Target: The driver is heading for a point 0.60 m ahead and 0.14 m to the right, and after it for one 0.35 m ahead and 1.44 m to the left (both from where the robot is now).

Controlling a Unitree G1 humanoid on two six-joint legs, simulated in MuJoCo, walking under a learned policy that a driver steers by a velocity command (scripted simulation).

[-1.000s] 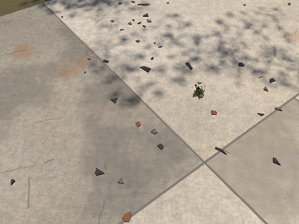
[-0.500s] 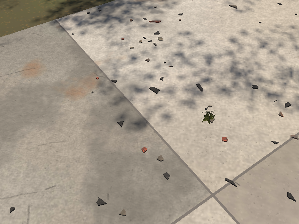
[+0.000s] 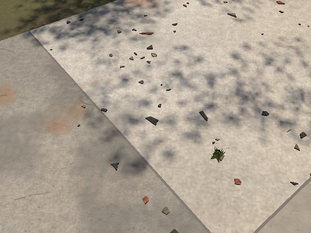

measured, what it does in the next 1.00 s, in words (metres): walks ahead: right foot, then left foot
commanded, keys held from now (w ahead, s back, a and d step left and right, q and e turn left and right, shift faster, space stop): w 0.62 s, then q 0.38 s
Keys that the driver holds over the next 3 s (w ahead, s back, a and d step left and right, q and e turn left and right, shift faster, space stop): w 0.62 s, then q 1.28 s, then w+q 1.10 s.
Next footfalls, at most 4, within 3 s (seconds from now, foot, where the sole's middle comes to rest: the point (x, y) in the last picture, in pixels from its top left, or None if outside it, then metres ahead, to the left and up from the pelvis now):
0.36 right None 0.39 -0.16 -0.78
0.86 left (139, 199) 0.66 0.07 -0.78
1.36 right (185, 192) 0.69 -0.14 -0.78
1.80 left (134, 224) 0.55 0.09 -0.78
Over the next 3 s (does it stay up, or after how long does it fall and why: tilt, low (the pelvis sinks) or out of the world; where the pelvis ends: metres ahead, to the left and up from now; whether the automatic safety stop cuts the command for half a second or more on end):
stays up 0.74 0.36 0.00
